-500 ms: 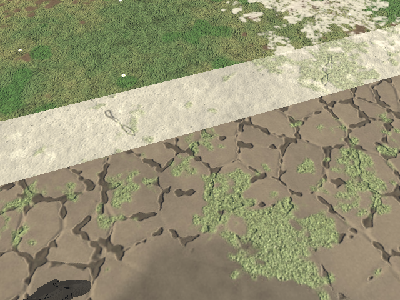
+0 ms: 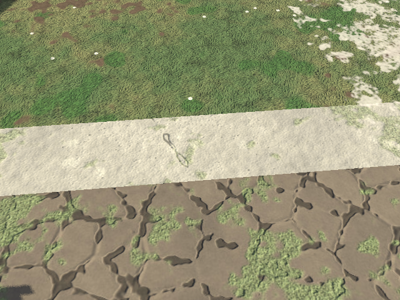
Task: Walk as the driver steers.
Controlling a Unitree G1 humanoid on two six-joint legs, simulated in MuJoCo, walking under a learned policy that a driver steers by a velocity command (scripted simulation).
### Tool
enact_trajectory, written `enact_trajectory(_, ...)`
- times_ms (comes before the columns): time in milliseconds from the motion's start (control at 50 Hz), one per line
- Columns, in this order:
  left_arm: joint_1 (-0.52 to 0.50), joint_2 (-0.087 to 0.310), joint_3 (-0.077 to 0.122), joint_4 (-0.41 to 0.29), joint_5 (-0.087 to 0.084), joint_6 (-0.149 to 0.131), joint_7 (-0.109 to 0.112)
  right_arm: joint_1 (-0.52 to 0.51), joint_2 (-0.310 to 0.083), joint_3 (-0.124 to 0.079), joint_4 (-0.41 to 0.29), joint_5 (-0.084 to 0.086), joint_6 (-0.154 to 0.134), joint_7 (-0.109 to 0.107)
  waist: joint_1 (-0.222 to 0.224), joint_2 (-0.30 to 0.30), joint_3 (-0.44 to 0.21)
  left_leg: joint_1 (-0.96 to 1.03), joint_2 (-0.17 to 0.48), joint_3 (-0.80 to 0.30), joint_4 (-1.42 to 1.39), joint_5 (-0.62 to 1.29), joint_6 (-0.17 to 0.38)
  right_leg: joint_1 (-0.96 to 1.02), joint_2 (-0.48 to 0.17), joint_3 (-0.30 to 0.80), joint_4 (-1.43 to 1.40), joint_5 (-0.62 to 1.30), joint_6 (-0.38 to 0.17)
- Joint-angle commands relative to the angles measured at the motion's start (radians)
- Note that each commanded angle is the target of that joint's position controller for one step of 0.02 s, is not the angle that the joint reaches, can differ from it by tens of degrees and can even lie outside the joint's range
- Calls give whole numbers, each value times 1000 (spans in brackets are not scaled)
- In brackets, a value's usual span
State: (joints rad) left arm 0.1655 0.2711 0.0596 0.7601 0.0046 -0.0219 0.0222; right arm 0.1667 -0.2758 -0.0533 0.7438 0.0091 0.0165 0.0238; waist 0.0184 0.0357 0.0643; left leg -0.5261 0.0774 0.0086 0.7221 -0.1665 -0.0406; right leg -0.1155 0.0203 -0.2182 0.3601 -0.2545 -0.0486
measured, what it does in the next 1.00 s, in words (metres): steps on the spot, turning left: left foot, then right foot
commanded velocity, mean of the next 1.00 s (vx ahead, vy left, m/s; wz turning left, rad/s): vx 0.02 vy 0.00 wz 0.44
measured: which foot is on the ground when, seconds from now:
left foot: up 0.00-0.06, down 0.08-0.50, up 0.52-0.88, down 0.90-1.00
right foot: down 0.00-0.08, up 0.10-0.48, down 0.50-1.00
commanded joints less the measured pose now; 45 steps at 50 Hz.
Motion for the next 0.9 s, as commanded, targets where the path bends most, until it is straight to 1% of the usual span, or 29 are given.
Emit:
enact_trajectory(20,-25,176,50,-48,-22,11,9,-8,-100,-35,-99,0,1,15,-8,-120,-82,32,-4,21,-48,-84,38,70,-339,124,26,579,-144)
enact_trajectory(40,-33,174,51,-47,-31,16,12,9,-100,-39,-103,2,1,17,-24,-115,-89,73,-23,40,-112,-60,58,70,-329,110,87,597,-120)
enact_trajectory(60,-24,165,50,-39,-35,18,14,57,-116,-49,-98,0,-3,13,-51,-91,-115,175,-57,54,-212,44,87,46,-288,76,195,620,-78)
enact_trajectory(80,28,148,47,-31,-19,14,13,129,-198,-78,-91,-4,-8,-4,-68,29,-175,348,-21,-53,-280,428,140,-43,-199,32,390,501,-1)
enact_trajectory(100,36,98,28,-75,27,4,5,156,-324,-106,-107,-18,-8,-27,-38,289,-225,593,229,-413,-255,897,331,-389,-32,11,722,-178,101)
enact_trajectory(120,-11,105,23,-83,25,0,-5,168,-268,-86,-125,-31,-16,-22,-83,213,-374,652,316,-578,-306,791,461,-483,37,236,905,-460,112)
enact_trajectory(140,-54,137,32,-85,-5,4,-11,124,-231,-74,-135,-22,-26,-15,-88,105,-329,608,278,-487,-322,698,427,-517,-4,300,946,-423,98)
enact_trajectory(160,-69,127,31,-84,-13,9,-6,71,-201,-69,-137,-6,-32,-18,-60,43,-262,549,222,-412,-323,573,365,-540,-29,304,905,-350,89)
enact_trajectory(180,-76,130,35,-77,-3,16,5,27,-176,-62,-142,10,-27,-22,-44,-1,-209,486,186,-372,-341,475,321,-543,-45,302,832,-290,93)
enact_trajectory(200,-75,139,40,-76,2,23,13,-5,-166,-58,-148,12,-21,-31,-21,23,-191,422,154,-344,-359,410,298,-494,-51,301,769,-240,98)
enact_trajectory(240,-48,111,33,-68,-3,28,14,-19,-178,-63,-159,-3,-8,-41,-5,74,-192,369,114,-323,-374,394,288,-422,-19,281,674,-194,117)
enact_trajectory(280,-42,98,28,-61,-6,27,15,-7,-195,-71,-161,-5,-3,-50,-12,79,-207,362,105,-326,-372,365,287,-385,-5,284,575,-170,132)
enact_trajectory(340,-53,93,25,-60,-7,28,12,-16,-207,-78,-168,-1,8,-60,-25,99,-208,313,88,-357,-381,200,271,-320,6,293,463,-117,137)
enact_trajectory(440,-41,110,34,-63,-13,10,-8,-37,-200,-77,-180,0,23,-53,-32,142,-178,287,73,-469,-375,39,244,-244,23,297,282,-100,106)
enact_trajectory(480,24,110,41,-43,-13,-1,-17,-61,-192,-73,-187,13,32,-57,7,138,-173,248,35,-470,-330,23,202,-129,24,271,81,16,75)
enact_trajectory(500,55,150,54,-36,-4,-2,-14,-39,-167,-66,-187,15,34,-60,8,87,-177,177,-12,-432,-264,-69,154,-34,-63,328,4,57,41)
enact_trajectory(520,49,238,72,-46,17,6,-6,-9,-113,-53,-197,8,32,-58,-29,-152,-161,10,-139,-268,-45,-299,90,39,-289,562,-65,94,-58)
enact_trajectory(540,19,255,74,-57,53,4,-11,-19,-165,-71,-218,5,18,-56,-30,-327,-114,-88,-201,-160,193,-461,43,-72,-430,758,-116,195,-207)
enact_trajectory(560,-48,193,56,-91,49,-3,-5,10,-228,-92,-193,-2,14,-54,-47,-230,-102,-73,-149,-196,355,-405,21,-97,-413,694,-104,217,-220)
enact_trajectory(580,-101,149,45,-101,32,-4,2,40,-234,-101,-163,4,21,-52,-70,-180,-88,-70,-145,-181,418,-340,8,-104,-344,577,-81,215,-170)
enact_trajectory(600,-120,131,39,-109,15,-2,7,65,-206,-97,-139,2,32,-57,-72,-158,-83,-86,-141,-166,468,-284,-11,-77,-287,497,-65,197,-132)
enact_trajectory(620,-115,122,34,-108,3,-1,12,67,-182,-91,-137,2,40,-57,-57,-159,-71,-113,-135,-159,513,-252,-29,-57,-277,456,-56,242,-132)
enact_trajectory(680,-26,130,32,-87,9,13,21,-6,-122,-66,-172,14,37,-54,-3,-176,-81,-112,-128,-110,415,-226,-58,18,-249,382,-46,338,-161)
enact_trajectory(720,7,149,37,-78,8,19,20,-38,-103,-53,-188,8,33,-53,21,-195,-110,-79,-108,-101,291,-250,-67,84,-269,379,-28,379,-176)
enact_trajectory(760,-9,172,44,-79,2,22,12,-44,-81,-38,-195,0,32,-46,23,-214,-127,32,-83,-64,149,-282,-61,61,-275,354,-18,403,-177)
enact_trajectory(820,-3,192,47,-65,-13,27,-2,-26,-97,-36,-184,4,33,-40,25,-235,-130,166,-88,-7,-40,-254,-43,25,-285,353,4,447,-181)
enact_trajectory(860,-15,182,39,-52,-29,30,-5,39,-89,-36,-149,1,32,-35,-15,-213,-124,297,-102,22,-297,-65,-3,-13,-266,336,51,443,-150)
enact_trajectory(880,26,159,30,-29,-34,25,-7,51,-102,-37,-141,-3,31,-35,-20,-184,-120,393,-95,0,-422,55,29,-62,-245,322,69,386,-99)
enact_trajectory(900,61,122,15,-22,-9,13,-14,65,-149,-42,-146,-7,32,-42,-1,-79,-171,541,11,-131,-404,252,63,-151,-197,276,138,238,-17)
